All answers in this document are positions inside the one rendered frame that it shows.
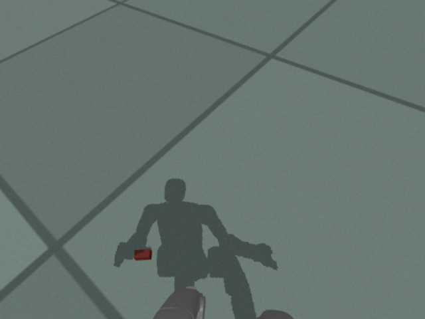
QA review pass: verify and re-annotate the small box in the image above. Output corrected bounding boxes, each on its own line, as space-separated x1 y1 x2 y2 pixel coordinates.
133 249 152 261

